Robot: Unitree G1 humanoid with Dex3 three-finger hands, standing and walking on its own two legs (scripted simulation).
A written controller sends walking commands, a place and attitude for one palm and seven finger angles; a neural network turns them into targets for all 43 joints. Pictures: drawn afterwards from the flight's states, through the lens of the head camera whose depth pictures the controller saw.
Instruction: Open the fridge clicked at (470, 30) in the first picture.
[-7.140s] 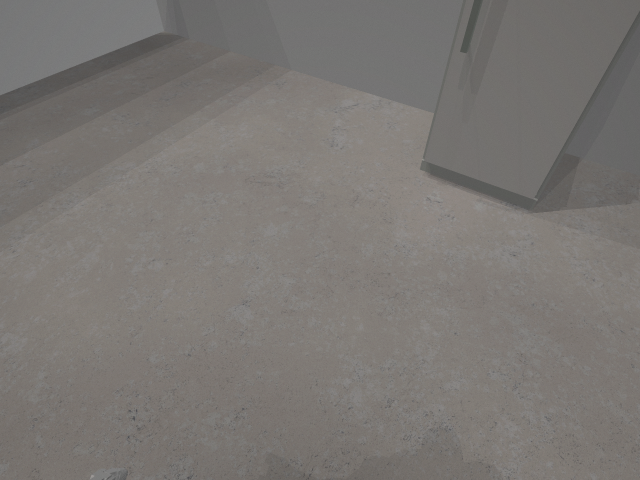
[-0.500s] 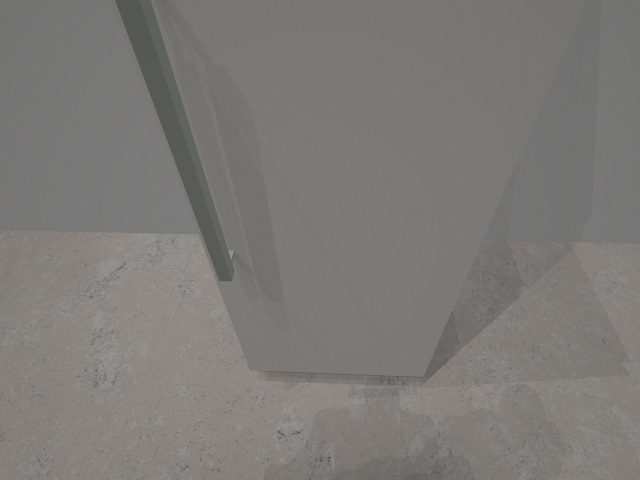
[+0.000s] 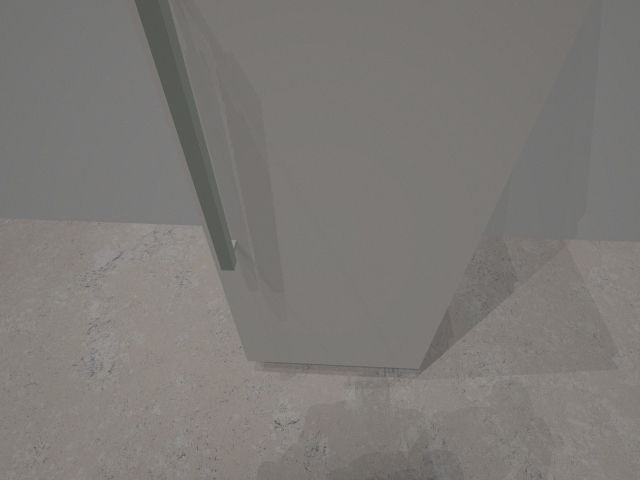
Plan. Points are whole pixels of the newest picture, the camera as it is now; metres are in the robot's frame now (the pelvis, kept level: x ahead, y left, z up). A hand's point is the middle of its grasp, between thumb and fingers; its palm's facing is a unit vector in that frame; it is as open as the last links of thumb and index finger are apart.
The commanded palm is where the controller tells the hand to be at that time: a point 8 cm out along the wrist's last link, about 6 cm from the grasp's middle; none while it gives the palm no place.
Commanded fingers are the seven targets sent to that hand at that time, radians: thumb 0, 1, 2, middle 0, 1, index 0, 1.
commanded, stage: look again from close up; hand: left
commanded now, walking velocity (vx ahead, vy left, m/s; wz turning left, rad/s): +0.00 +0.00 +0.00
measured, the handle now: (203, 154) +0.52 +0.21 +0.13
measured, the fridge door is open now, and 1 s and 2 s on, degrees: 0 0 0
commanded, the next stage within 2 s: raise the hand to about handle height in 0.22 s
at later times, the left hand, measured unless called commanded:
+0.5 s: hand (162, 422) +0.19 +0.21 -0.03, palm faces +0.27 -0.96 -0.06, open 7.6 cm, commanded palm +0.11 +0.25 -0.06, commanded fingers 0.00 0.67 0.80 -0.22 -0.45 -0.22 -0.45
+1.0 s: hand (145, 437) +0.18 +0.23 -0.04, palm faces -0.02 -1.00 -0.04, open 10.2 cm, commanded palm +0.14 +0.29 -0.03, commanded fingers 0.00 0.08 0.55 -0.26 -0.82 -0.26 -0.82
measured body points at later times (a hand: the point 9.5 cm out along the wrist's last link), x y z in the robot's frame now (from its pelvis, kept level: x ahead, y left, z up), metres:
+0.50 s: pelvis -0.01 +0.00 -0.02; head -0.01 +0.00 +0.43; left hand +0.17 +0.26 -0.02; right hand +0.11 -0.24 -0.12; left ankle -0.03 +0.13 -0.74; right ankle +0.02 -0.10 -0.74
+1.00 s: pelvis -0.04 +0.02 -0.09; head +0.03 +0.03 +0.36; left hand +0.17 +0.29 -0.04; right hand +0.16 -0.19 -0.17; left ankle -0.03 +0.13 -0.74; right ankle +0.02 -0.10 -0.74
